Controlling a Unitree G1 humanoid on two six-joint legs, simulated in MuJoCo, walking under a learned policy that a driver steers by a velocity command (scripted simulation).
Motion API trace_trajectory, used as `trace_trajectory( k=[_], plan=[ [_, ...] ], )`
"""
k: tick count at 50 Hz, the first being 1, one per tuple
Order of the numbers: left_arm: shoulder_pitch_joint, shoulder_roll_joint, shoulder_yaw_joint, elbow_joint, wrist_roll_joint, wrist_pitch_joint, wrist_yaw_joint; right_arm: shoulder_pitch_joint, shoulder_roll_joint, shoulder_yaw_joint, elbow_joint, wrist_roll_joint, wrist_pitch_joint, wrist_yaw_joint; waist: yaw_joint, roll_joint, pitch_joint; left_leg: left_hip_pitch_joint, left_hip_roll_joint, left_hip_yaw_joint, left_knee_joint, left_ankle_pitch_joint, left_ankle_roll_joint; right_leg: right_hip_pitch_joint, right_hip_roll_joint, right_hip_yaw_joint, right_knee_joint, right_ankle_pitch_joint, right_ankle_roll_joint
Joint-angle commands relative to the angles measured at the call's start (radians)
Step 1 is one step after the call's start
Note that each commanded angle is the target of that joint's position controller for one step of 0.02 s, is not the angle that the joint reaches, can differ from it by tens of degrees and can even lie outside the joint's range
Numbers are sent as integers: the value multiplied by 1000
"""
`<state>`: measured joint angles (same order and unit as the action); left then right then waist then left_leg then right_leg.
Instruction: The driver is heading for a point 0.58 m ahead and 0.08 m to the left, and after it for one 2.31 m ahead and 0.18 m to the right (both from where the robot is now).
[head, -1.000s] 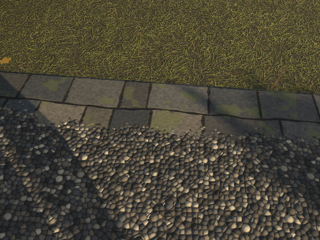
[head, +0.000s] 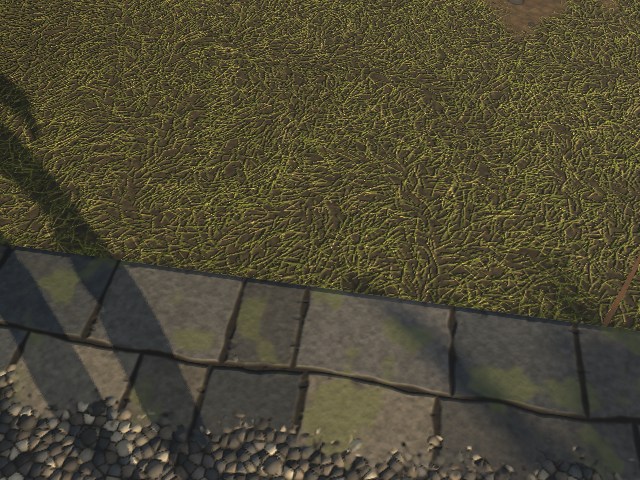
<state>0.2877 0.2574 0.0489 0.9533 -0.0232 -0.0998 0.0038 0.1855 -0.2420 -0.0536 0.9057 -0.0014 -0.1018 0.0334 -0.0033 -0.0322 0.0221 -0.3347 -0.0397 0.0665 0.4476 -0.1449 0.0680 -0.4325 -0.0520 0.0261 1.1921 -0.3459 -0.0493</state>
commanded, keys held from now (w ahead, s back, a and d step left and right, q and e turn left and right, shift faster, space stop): w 0.42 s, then w+q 0.30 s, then q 0.26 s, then e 0.02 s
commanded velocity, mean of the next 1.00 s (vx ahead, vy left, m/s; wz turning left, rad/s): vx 0.44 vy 0.00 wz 0.22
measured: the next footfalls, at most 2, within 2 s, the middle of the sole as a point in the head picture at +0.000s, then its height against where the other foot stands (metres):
right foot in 0.42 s outside the picture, level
left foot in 0.96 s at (282, 403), level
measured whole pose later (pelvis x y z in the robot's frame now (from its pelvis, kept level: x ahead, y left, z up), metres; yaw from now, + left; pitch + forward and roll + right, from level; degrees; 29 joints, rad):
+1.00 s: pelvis +0.51 -0.02 -0.02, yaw +15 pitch +2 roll -2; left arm 0.22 0.26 0.07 0.92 0.00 -0.05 0.03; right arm 0.08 -0.26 -0.08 0.78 -0.01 -0.04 0.03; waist 0.02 0.01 0.06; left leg -0.52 -0.03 0.04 0.60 -0.11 0.11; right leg -0.21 -0.04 -0.13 0.97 -0.58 0.04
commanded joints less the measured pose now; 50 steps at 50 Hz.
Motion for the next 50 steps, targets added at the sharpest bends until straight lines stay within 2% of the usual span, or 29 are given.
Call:
trace_trajectory(
  k=[1,4,6,10,15,18,19,20,21,22,23,24,25,26,27,29,32,36,39,41,43,44,46,47,48,49,50],
  plan=[
    [47,54,23,-51,5,9,9,30,-83,-13,-23,-6,-17,2,22,105,-64,163,268,-300,-283,119,175,-150,-97,46,-41,74,-2],
    [-38,56,28,-83,15,24,13,77,-129,-25,1,-4,-18,-15,16,80,-14,152,268,-245,-328,168,186,-233,-109,36,-168,181,26],
    [-111,53,29,-105,20,23,11,109,-135,-25,13,-1,-10,-27,-1,75,0,183,258,-213,-337,181,171,-280,-107,30,-279,288,39],
    [-243,30,20,-138,14,15,-2,167,-142,-24,36,9,-2,-37,-43,86,25,213,224,-142,-341,170,134,-247,-69,-6,-502,447,40],
    [-376,33,10,-187,2,5,-28,246,-152,-29,80,16,17,-40,-84,91,67,354,276,-144,-286,169,130,-268,-41,-22,-635,394,24],
    [-356,60,16,-197,0,-6,-44,232,-169,-38,89,21,30,-45,-48,114,48,416,311,-152,-210,290,108,-195,-17,-33,-681,291,-14],
    [-297,82,27,-184,1,-8,-44,208,-178,-41,84,21,34,-46,-10,126,12,414,303,-140,-146,434,96,-95,11,-57,-694,268,-31],
    [-169,114,47,-144,5,-9,-40,183,-170,-38,78,22,39,-46,58,121,-61,387,261,-103,-5,580,74,83,46,-86,-715,279,-55],
    [18,173,72,-91,12,-9,-32,177,-139,-25,64,14,39,-46,129,84,-187,247,205,-61,229,527,40,370,-9,-25,-683,311,-100],
    [157,270,96,-68,34,-4,-24,267,-42,4,45,5,25,-40,119,-124,-339,-153,59,-10,632,124,-30,773,-274,380,-716,214,-231],
    [172,222,78,-64,24,-1,-26,288,-26,14,62,20,1,-34,119,-231,-429,-326,-17,-150,832,-422,-34,850,-378,697,-869,118,-294],
    [99,156,57,-74,17,-4,-25,213,-125,-15,47,49,-12,-31,117,-151,-289,-416,44,-210,915,-388,-14,733,-346,572,-883,72,-238],
    [16,118,45,-93,18,-5,-23,142,-141,-19,27,57,-15,-33,91,-94,-182,-419,102,-180,893,-298,-1,581,-310,411,-903,107,-193],
    [-54,87,35,-98,24,-9,-26,107,-126,-23,22,48,-8,-41,57,-36,-109,-377,141,-166,823,-217,-2,435,-267,305,-950,140,-164],
    [-95,54,26,-98,31,-16,-29,113,-117,-33,28,40,9,-48,23,-50,-67,-323,172,-173,764,-164,-1,344,-227,218,-989,177,-138],
    [-99,47,27,-80,40,-23,-30,163,-63,-31,46,39,39,-48,-8,-65,-43,-250,181,-174,731,-112,-5,252,-202,121,-1041,237,-134],
    [-66,83,38,-54,46,-29,-14,112,-60,-40,21,36,58,-51,-13,-32,1,-339,175,-202,656,3,-17,258,-201,21,-1072,338,-139],
    [-41,95,40,-40,45,-22,8,19,-54,-44,-15,24,52,-35,2,-24,23,-390,155,-190,459,190,-28,312,-187,-91,-1080,403,-113],
    [-41,112,40,-40,39,-7,28,-96,-25,-28,-69,6,50,-16,28,-12,65,-326,134,-83,290,262,-32,300,-171,-196,-1040,621,-88],
    [-8,129,44,-29,29,12,39,-145,-15,-21,-105,2,53,-1,46,-14,59,-311,118,-37,235,242,-31,354,-187,-225,-977,723,-85],
    [-4,152,52,-29,16,32,45,-143,-32,-26,-133,6,60,11,38,-35,36,-293,95,-12,200,155,-17,428,-212,-231,-901,821,-80],
    [-19,167,58,-36,8,41,49,-122,-51,-33,-143,5,63,16,20,-50,14,-258,74,5,190,95,-2,453,-219,-232,-845,915,-72],
    [-62,185,67,-56,-6,55,55,10,-112,-59,-130,8,62,23,-52,-64,-62,-104,13,36,141,27,35,469,-207,-232,-643,1038,-42],
    [-80,180,65,-67,-9,59,52,123,-164,-84,-106,9,56,14,-113,-26,-122,61,-18,26,22,151,68,425,-156,-248,-448,938,1],
    [-41,137,49,-89,23,49,44,177,-262,-109,-109,2,58,-12,-112,133,-213,319,140,-199,39,578,136,198,-83,-250,-142,498,68],
    [81,26,16,-115,63,33,24,120,-329,-106,-143,-19,57,-21,17,289,-353,609,395,-641,89,983,364,-145,117,-116,211,-392,130],
    [56,93,23,-104,24,17,6,145,-255,-86,-164,-17,62,-14,-55,163,-503,601,429,-668,8,806,395,-160,83,74,283,-374,106]
  ],
)
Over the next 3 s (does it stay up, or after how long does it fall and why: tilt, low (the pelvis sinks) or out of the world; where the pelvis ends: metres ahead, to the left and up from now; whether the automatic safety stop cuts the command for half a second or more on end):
stays up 0.60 -0.07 0.00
